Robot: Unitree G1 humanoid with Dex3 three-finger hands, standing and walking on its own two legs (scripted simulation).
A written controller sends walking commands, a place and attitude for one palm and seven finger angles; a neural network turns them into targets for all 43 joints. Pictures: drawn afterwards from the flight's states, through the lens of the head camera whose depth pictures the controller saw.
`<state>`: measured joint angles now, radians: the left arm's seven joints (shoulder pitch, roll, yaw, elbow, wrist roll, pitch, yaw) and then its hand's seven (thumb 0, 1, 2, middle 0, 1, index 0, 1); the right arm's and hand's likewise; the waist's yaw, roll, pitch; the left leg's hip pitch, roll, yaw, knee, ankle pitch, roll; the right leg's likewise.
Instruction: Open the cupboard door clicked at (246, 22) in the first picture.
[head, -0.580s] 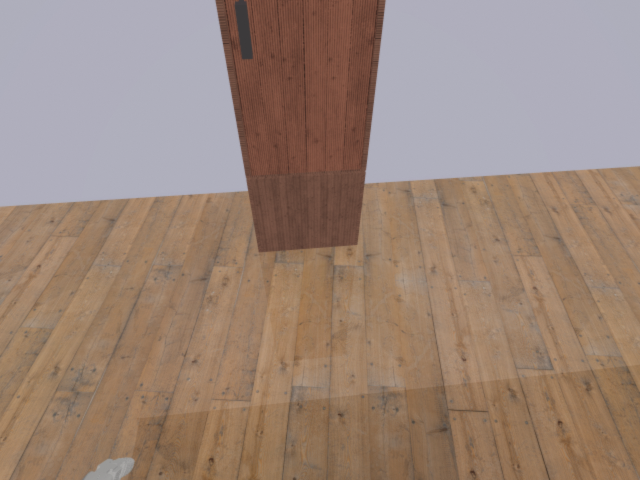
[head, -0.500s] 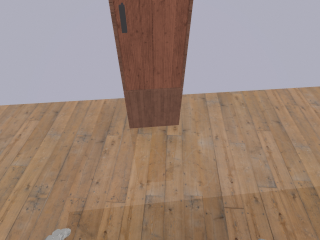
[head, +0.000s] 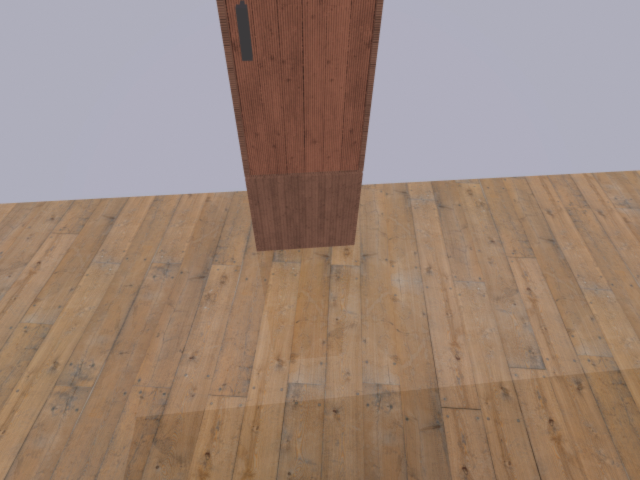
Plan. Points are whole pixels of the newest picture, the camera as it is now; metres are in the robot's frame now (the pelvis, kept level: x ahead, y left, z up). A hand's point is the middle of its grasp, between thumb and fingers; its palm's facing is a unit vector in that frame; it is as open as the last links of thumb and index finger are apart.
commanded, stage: stand and wait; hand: left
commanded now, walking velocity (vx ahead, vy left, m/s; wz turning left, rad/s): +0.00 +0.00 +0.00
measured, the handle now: (244, 30) +1.07 +0.26 +0.12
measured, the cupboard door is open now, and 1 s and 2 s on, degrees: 0 0 0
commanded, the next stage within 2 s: look at it before walking up in 0.24 s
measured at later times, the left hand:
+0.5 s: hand out of the picture +0.07 +0.24 -0.15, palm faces -0.04 -0.94 -0.34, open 7.4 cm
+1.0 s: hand out of the picture +0.07 +0.24 -0.15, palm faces -0.04 -0.94 -0.33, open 7.4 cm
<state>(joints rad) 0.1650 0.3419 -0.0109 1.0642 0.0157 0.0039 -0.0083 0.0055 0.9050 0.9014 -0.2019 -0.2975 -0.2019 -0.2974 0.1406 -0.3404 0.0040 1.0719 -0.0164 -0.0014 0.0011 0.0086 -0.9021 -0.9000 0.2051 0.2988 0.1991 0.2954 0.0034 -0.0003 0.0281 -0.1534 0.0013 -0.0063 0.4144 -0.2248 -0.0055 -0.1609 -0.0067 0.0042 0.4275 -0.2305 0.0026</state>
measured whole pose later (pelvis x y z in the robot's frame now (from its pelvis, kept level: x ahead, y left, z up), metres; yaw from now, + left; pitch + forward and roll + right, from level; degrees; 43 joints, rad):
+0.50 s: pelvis -0.01 +0.00 +0.00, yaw +0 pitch -2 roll +0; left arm 0.14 0.34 -0.01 1.08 0.02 0.00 -0.01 0.00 0.91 0.90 -0.20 -0.30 -0.20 -0.30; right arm 0.14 -0.33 0.01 1.10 -0.01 -0.01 0.00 0.01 -0.90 -0.90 0.21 0.30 0.20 0.30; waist 0.00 0.01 0.02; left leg -0.15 0.01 0.00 0.38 -0.19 -0.01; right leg -0.16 0.00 0.01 0.40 -0.20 0.00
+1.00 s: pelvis +0.00 +0.00 +0.00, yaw +0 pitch -2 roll +0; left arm 0.15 0.34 -0.01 1.09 0.02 -0.01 -0.01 0.00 0.91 0.90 -0.20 -0.30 -0.20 -0.30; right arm 0.12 -0.33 0.01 1.11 -0.01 -0.01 0.00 0.01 -0.90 -0.90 0.20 0.30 0.20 0.30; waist 0.00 0.00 0.03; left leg -0.13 0.01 0.00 0.36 -0.20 -0.01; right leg -0.14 0.00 0.01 0.38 -0.20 0.00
